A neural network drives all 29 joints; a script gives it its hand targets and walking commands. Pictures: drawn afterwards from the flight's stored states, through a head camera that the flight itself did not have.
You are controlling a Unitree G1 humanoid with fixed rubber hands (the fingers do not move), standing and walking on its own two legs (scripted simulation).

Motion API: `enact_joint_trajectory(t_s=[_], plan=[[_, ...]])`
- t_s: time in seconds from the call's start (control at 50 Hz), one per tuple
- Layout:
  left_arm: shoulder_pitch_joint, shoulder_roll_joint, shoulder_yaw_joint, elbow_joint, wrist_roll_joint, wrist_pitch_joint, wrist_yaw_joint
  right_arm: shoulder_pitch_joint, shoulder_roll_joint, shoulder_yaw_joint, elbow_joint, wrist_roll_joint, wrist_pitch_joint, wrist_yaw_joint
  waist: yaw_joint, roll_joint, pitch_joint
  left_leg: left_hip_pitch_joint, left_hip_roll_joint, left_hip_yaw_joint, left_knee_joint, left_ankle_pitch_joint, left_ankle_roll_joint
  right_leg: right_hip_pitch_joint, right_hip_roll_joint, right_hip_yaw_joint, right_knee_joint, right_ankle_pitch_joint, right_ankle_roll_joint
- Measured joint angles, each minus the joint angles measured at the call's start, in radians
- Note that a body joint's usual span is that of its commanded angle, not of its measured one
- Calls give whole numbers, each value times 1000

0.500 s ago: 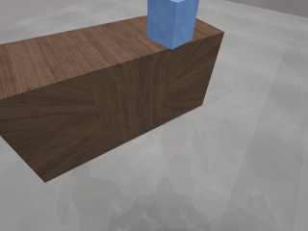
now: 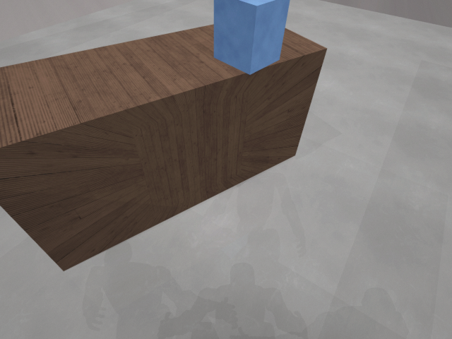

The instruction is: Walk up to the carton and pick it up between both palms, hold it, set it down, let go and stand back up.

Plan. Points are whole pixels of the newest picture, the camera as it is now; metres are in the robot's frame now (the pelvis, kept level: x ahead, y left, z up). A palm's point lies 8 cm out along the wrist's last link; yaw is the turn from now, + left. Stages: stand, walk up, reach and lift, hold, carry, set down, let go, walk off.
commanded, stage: stand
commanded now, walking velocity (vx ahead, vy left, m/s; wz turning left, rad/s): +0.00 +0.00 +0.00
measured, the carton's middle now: (249, 28) +1.23 -0.09 +0.06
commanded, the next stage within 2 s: none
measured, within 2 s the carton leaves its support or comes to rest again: neither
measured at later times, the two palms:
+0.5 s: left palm out of the picture +0.07 +0.27 -0.13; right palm out of the picture +0.07 -0.28 -0.13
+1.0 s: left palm out of the picture +0.07 +0.27 -0.13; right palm out of the picture +0.07 -0.29 -0.13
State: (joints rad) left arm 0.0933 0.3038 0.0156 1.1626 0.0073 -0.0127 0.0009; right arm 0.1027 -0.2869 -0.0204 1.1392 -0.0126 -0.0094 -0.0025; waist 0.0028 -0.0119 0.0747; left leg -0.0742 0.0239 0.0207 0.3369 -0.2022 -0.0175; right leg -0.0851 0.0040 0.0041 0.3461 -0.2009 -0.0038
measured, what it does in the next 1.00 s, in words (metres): stands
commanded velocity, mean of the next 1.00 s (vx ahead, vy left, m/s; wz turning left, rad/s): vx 0.00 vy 0.00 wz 0.00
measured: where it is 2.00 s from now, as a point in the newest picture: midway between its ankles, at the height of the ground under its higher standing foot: outside the picture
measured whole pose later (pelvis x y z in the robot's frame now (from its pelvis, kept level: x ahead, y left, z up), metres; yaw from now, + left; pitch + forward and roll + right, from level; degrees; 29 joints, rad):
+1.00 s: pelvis +0.01 -0.01 +0.00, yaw -1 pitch -3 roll +0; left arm 0.10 0.31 0.02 1.16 0.00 -0.01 0.00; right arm 0.11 -0.29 -0.01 1.13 -0.01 -0.01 -0.01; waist 0.00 0.00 0.07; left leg -0.06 0.04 0.02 0.32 -0.21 -0.03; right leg -0.07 0.02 0.01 0.33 -0.20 -0.02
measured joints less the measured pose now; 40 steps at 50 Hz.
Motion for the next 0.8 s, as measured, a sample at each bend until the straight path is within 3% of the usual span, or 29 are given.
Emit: enact_joint_trajectory(t_s=[0.8], plan=[[6,3,3,-1,-3,-2,1,8,-3,6,-10,-1,2,-2,-2,5,-4,15,18,2,-10,-7,-15,14,15,0,-13,-3,-12]])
